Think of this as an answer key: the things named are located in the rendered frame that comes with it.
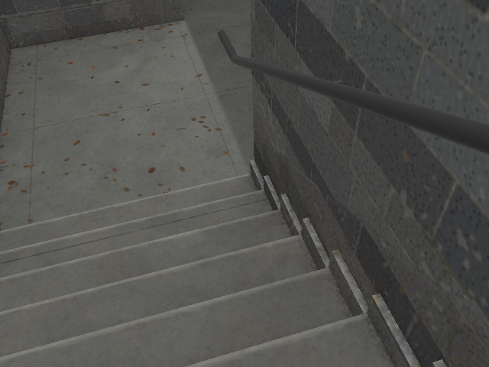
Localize stairs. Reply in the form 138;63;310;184
0;174;394;367

